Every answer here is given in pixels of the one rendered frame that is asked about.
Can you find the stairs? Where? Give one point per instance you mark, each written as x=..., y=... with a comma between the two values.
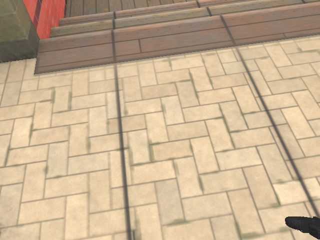
x=162, y=14

